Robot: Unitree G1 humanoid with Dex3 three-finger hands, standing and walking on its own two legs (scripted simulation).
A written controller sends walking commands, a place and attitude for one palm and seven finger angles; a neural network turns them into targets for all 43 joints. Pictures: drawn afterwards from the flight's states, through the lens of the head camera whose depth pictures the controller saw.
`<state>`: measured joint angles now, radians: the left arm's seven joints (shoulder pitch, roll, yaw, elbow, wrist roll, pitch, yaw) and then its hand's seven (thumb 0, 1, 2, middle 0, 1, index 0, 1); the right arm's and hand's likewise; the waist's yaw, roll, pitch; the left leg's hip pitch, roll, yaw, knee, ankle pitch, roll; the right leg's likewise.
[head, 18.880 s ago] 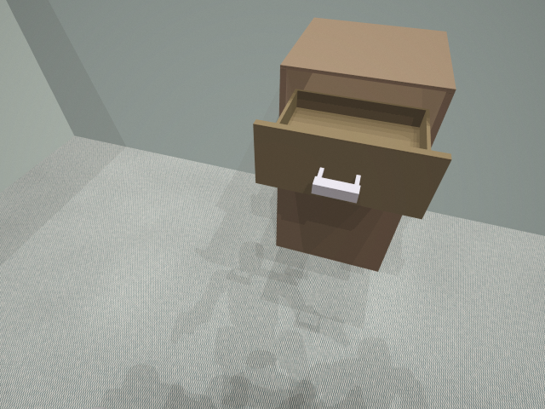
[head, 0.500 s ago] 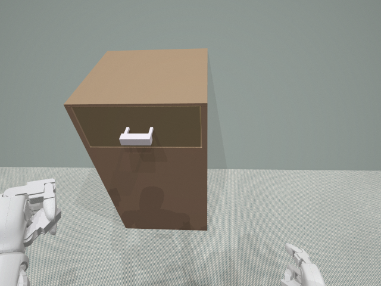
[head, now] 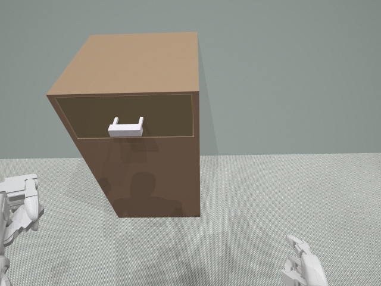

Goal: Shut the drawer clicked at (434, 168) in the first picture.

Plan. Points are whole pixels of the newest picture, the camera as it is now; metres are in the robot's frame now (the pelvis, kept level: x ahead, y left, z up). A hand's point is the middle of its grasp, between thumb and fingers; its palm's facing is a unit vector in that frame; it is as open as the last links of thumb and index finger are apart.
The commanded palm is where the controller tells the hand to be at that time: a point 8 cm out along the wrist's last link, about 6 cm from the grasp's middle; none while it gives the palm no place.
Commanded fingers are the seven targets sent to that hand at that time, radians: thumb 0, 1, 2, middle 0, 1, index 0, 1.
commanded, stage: step back with the hand held close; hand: left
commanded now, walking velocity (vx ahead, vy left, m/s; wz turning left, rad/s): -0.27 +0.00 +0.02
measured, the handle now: (127, 125) +0.58 +0.26 -0.02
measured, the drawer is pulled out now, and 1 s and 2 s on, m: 0.00 0.00 0.00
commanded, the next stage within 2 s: stop stepping back and stand still in 1.00 s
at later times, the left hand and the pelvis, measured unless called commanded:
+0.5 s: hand out of the picture +0.11 +0.27 +0.15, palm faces +0.39 -0.77 -0.50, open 3.3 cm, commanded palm +0.06 +0.31 +0.17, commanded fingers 0.00 0.90 0.90 -1.40 -1.60 -1.40 -1.60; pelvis -0.07 +0.03 -0.01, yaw +0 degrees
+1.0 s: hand out of the picture +0.04 +0.25 +0.15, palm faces +0.31 -0.81 -0.50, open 3.3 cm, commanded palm -0.02 +0.29 +0.17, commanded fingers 0.00 0.90 0.90 -1.40 -1.60 -1.40 -1.60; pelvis -0.16 +0.01 -0.02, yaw -2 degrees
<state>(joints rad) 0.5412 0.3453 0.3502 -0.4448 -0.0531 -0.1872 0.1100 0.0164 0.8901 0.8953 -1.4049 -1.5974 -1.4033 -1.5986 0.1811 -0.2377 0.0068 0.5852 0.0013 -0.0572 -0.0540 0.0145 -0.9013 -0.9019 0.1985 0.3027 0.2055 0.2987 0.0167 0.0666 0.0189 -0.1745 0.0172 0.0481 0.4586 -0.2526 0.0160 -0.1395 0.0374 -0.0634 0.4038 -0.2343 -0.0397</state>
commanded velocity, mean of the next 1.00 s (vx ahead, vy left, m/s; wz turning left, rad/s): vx -0.32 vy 0.00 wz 0.01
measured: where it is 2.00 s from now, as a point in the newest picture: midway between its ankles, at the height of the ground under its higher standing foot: outside the picture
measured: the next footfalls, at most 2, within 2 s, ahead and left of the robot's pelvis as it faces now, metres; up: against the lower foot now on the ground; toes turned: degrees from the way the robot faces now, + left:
right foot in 0.96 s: -0.23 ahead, -0.08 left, +0.00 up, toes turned -2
left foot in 1.36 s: -0.13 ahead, +0.13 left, +0.00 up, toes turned +4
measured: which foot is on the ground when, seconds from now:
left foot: down 0.00-1.00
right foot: down 0.00-0.70, up 0.72-0.94, down 0.96-1.00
